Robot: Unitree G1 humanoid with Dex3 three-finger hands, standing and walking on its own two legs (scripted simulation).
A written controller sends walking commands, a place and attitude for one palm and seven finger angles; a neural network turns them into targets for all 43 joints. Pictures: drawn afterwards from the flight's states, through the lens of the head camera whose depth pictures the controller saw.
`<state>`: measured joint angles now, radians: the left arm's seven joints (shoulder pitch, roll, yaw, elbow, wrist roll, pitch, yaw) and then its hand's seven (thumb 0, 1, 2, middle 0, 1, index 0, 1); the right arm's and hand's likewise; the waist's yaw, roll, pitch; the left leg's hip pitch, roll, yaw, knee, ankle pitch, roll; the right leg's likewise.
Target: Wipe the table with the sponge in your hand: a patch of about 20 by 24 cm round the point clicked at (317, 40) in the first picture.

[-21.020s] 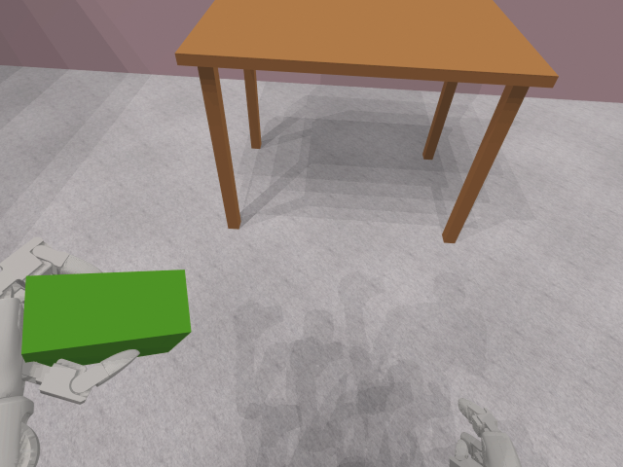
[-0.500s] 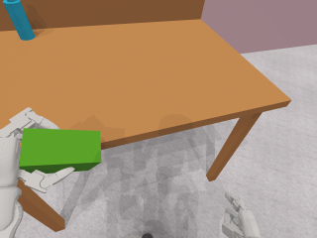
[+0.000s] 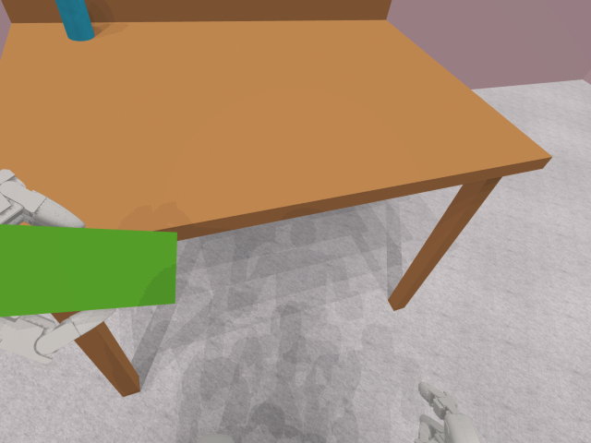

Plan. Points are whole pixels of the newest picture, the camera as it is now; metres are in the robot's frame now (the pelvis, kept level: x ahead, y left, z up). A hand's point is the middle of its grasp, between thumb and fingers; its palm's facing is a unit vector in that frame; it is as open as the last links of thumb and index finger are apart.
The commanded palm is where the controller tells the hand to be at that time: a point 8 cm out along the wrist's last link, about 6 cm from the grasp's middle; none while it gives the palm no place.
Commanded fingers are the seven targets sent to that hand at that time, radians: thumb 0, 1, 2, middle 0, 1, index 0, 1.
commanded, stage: come to a stop and stand still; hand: left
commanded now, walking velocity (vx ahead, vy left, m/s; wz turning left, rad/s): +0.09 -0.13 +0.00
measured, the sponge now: (111, 268) +0.23 +0.21 +0.18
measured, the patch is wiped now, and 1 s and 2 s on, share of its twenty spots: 0.00 0.00 0.00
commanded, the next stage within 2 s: look again from close up in 0.56 s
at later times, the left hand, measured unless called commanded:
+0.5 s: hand (4, 302) +0.18 +0.27 +0.18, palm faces +0.43 -0.84 -0.33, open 10.2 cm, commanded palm +0.12 +0.30 +0.20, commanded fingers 0.00 0.10 1.30 -1.20 -1.60 -1.20 -1.60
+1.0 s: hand (22, 276) +0.21 +0.28 +0.17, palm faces +0.39 -0.83 -0.39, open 10.2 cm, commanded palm +0.16 +0.32 +0.20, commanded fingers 0.00 0.10 1.30 -1.20 -1.60 -1.20 -1.60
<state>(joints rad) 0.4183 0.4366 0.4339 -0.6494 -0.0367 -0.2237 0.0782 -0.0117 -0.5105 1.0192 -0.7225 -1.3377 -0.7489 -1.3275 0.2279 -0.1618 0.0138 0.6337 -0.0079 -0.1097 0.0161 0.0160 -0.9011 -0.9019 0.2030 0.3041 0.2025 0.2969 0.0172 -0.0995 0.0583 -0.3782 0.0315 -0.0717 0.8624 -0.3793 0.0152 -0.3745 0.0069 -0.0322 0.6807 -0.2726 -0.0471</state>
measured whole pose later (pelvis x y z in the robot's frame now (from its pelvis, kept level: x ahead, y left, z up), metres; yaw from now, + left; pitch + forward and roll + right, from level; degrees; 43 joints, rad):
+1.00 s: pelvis -0.01 +0.04 +0.02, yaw +0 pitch -1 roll +0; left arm 0.44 0.34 0.33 -0.45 -0.04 -0.14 0.14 -0.01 -0.51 1.02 -0.73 -1.33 -0.75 -1.32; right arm 0.19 -0.20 0.03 0.61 0.01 -0.08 -0.04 0.02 -0.90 -0.90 0.20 0.30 0.20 0.30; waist 0.02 0.00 0.07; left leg -0.23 0.01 0.02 0.51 -0.26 0.00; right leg -0.20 0.02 -0.08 0.51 -0.29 -0.05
